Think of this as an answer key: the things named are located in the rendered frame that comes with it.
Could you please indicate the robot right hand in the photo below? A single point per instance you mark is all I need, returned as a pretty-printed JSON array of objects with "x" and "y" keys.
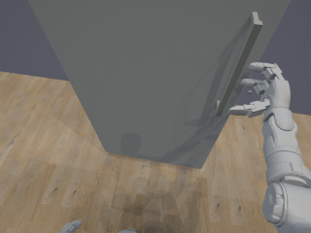
[{"x": 278, "y": 93}]

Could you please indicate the robot right upper arm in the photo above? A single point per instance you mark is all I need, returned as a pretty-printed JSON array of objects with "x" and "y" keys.
[{"x": 288, "y": 207}]

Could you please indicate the robot left hand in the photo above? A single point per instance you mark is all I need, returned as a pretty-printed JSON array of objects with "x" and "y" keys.
[{"x": 71, "y": 227}]

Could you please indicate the robot right forearm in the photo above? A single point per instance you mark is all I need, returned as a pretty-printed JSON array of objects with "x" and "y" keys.
[{"x": 281, "y": 152}]

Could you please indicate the handle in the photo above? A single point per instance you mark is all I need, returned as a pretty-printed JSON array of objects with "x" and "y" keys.
[{"x": 240, "y": 62}]

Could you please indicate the fridge door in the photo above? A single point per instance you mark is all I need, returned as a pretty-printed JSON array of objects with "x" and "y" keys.
[{"x": 149, "y": 73}]

